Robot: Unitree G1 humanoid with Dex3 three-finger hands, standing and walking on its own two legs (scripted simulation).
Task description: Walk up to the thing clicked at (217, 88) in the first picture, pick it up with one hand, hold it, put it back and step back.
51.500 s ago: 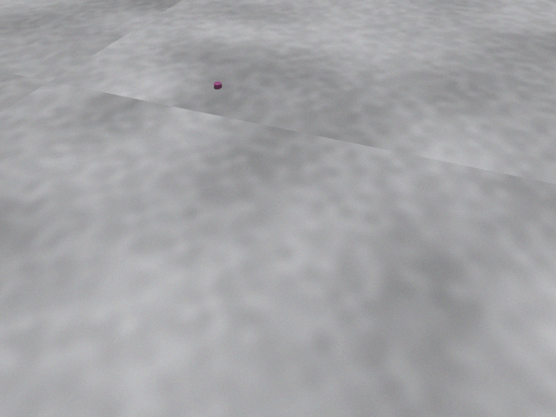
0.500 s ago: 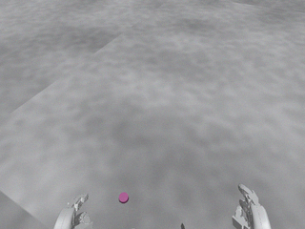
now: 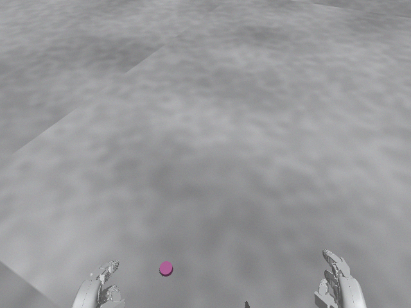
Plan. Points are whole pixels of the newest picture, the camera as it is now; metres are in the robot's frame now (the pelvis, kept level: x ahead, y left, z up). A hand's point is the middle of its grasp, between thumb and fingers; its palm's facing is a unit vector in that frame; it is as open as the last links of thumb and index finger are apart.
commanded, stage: home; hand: left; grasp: from above
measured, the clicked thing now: (166, 268) +0.42 +0.20 -0.70
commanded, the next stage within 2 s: stand in 0.30 s
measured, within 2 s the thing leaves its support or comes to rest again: neither
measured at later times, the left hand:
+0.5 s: hand out of the picture +0.16 +0.20 -0.08, palm faces +0.00 -0.95 -0.30, open 7.4 cm
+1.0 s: hand out of the picture +0.04 +0.24 -0.11, palm faces +0.02 -0.95 -0.31, open 7.4 cm
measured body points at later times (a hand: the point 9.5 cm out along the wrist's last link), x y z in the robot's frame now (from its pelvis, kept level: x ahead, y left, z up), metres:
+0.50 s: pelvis -0.01 +0.00 +0.01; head +0.02 +0.01 +0.46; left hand +0.15 +0.25 -0.05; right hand +0.15 -0.25 -0.08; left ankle +0.00 +0.12 -0.68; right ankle -0.01 -0.13 -0.68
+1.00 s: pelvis -0.01 +0.01 +0.06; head +0.00 +0.02 +0.51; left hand +0.04 +0.29 -0.08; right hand +0.05 -0.26 -0.08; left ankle +0.00 +0.12 -0.68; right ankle -0.01 -0.13 -0.68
